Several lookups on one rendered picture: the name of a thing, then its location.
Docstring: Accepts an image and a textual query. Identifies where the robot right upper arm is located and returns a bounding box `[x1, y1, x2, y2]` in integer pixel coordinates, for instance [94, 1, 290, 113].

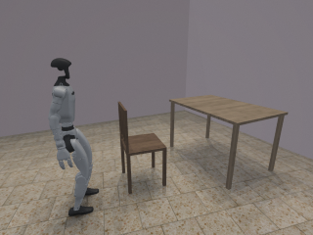
[48, 86, 67, 121]

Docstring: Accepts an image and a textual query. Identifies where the robot right forearm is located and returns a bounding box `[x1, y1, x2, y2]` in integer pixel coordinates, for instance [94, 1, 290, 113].
[49, 115, 66, 150]

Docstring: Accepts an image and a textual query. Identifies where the robot right hand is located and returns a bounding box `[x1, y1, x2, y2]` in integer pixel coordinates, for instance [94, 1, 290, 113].
[57, 148, 73, 169]

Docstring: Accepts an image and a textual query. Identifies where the left robot thigh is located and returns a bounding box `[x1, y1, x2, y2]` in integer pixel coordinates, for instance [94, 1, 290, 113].
[76, 128, 93, 167]

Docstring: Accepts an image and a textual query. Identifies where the right robot foot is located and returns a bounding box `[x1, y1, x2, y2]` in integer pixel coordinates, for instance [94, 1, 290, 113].
[68, 206, 94, 216]

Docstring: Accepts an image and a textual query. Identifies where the chair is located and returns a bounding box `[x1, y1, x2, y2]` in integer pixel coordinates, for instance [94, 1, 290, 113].
[117, 101, 167, 194]

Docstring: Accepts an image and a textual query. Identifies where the table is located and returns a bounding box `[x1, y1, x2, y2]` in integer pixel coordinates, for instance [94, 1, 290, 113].
[169, 95, 288, 190]

